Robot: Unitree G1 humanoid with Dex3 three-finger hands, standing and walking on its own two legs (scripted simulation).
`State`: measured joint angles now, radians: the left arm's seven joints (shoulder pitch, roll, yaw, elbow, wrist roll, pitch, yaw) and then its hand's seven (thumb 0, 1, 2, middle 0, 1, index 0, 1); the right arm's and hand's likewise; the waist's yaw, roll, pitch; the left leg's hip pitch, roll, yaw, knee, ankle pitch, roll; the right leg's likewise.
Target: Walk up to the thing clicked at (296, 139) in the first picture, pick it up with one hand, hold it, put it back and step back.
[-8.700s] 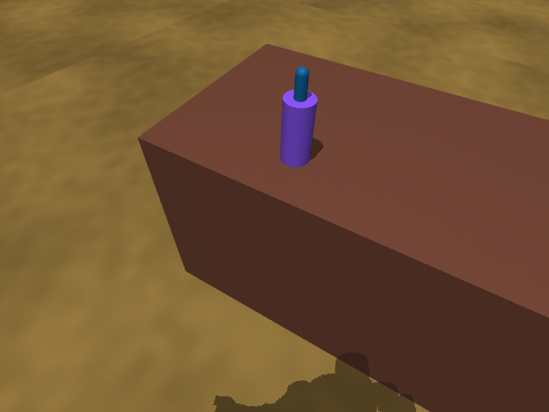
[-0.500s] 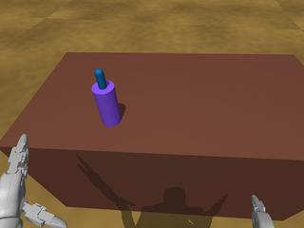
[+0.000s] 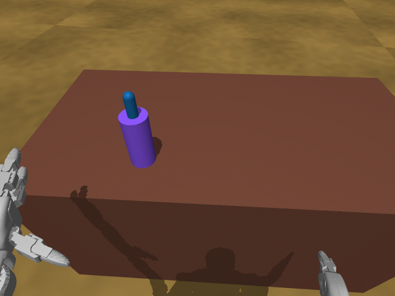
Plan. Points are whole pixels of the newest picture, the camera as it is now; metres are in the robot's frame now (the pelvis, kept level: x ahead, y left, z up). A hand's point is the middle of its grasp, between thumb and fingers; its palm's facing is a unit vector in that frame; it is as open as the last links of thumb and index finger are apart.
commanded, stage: go down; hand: left
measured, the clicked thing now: (136, 129) +0.51 +0.19 +0.05
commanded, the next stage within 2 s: none
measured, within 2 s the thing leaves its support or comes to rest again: neither
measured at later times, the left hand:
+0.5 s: hand (39, 196) +0.26 +0.30 +0.11, palm faces +0.22 -0.97 -0.13, open 17.6 cm
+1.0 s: hand (32, 157) +0.34 +0.35 +0.12, palm faces +0.15 -0.99 +0.03, open 17.6 cm
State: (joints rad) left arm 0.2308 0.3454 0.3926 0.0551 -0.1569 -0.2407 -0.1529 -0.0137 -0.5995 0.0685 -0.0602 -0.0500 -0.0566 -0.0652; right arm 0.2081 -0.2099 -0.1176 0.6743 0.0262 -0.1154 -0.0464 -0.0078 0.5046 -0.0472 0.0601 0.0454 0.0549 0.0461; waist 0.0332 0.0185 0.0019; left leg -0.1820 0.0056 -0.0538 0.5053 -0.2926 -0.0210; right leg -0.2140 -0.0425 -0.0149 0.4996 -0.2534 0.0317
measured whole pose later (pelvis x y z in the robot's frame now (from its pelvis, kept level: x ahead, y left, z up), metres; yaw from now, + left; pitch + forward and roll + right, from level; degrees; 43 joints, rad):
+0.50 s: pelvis +0.00 +0.00 +0.00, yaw +0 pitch +0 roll +0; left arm 0.05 0.39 0.48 0.25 -0.26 -0.16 -0.34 -0.01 -0.58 0.08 -0.05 -0.04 -0.04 -0.05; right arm 0.21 -0.21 -0.08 0.69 0.03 -0.11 -0.08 -0.01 0.50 -0.05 0.06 0.05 0.05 0.05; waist 0.03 0.01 -0.02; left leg -0.23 0.01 -0.05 0.53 -0.31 -0.02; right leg -0.25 -0.04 -0.01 0.51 -0.25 0.04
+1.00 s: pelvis +0.00 +0.00 +0.00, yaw -1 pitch +4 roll -1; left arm -0.40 0.65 0.59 0.84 -0.27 -0.13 -0.55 -0.01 -0.56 0.09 -0.03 -0.03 -0.03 -0.04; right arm 0.23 -0.24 0.01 0.67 0.02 -0.20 -0.14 -0.01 0.53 -0.05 0.06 0.05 0.06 0.05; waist -0.03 -0.02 -0.05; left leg -0.34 0.01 -0.04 0.55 -0.29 -0.02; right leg -0.36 -0.03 0.00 0.51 -0.23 0.03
